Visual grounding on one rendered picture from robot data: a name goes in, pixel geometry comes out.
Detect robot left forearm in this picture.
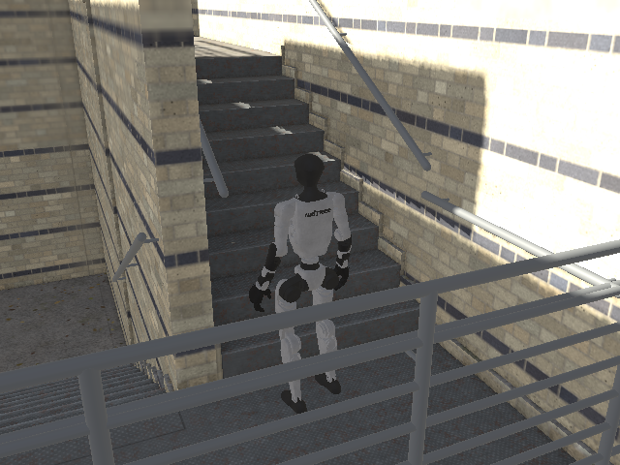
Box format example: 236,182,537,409
256,243,281,291

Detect right robot upper arm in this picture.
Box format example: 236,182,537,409
326,192,351,241

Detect robot left shin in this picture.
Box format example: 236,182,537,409
280,338,301,403

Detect right robot hand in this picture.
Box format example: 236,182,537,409
333,264,349,291

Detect robot torso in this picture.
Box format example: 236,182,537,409
289,189,333,292

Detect left robot hand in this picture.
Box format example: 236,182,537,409
249,284,271,312

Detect robot right forearm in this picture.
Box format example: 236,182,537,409
336,235,352,268

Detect left robot upper arm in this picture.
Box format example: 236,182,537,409
272,200,295,257

